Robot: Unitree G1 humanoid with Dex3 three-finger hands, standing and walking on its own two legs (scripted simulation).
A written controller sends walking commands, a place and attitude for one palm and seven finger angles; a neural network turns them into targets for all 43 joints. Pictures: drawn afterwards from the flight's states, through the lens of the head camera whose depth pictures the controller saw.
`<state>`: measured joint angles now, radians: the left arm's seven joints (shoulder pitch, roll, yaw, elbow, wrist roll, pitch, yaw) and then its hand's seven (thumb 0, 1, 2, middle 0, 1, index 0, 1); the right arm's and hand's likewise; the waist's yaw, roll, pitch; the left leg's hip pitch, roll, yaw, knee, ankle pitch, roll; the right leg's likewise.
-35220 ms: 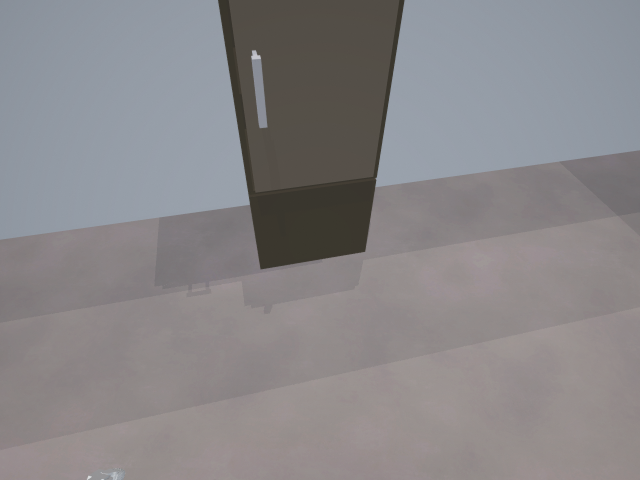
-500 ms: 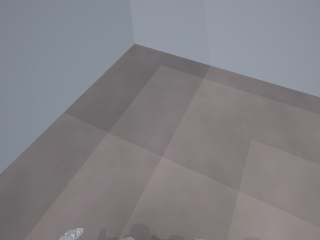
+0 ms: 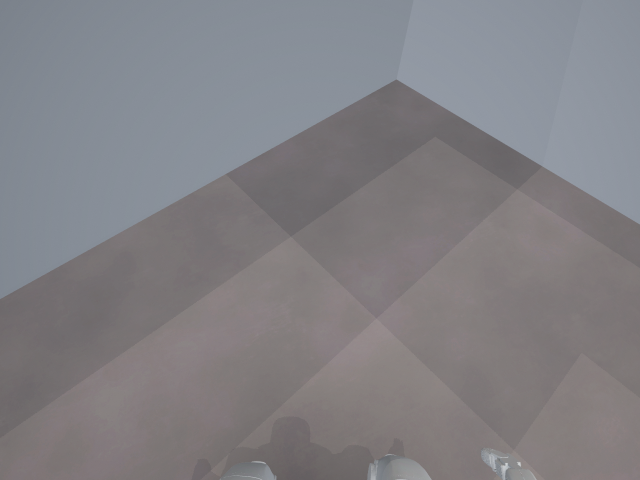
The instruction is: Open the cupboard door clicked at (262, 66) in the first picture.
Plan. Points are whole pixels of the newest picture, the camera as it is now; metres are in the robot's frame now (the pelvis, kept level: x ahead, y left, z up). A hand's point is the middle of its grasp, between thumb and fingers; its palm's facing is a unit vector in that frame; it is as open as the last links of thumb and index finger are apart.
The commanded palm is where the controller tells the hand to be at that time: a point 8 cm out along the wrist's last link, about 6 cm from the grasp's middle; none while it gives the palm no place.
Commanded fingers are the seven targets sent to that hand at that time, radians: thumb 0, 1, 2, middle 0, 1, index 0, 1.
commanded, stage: turn to face it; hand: left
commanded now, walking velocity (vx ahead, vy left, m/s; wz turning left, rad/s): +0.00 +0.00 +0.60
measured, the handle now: out of the picture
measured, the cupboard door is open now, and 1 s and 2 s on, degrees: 46 46 46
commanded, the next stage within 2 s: none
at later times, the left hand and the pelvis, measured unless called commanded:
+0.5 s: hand out of the picture +0.00 +0.17 -0.17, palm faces +0.34 -0.92 -0.22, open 7.4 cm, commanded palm none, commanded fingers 0.00 0.90 0.90 -0.20 -0.30 -0.20 -0.30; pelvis -0.01 -0.04 +0.00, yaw +19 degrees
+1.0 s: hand out of the picture -0.08 +0.11 -0.16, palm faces +0.61 -0.76 -0.23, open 7.4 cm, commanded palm none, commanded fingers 0.00 0.90 0.90 -0.20 -0.30 -0.20 -0.30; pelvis +0.00 -0.08 +0.01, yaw +37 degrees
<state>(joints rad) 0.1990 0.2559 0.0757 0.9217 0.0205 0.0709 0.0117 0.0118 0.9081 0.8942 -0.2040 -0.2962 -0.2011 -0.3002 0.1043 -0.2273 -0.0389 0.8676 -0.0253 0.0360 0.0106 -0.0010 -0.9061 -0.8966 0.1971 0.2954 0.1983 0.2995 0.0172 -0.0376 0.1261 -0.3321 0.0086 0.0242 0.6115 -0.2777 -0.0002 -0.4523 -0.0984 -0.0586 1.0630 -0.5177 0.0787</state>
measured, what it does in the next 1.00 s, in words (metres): steps on the spot, turning left: right foot, then left foot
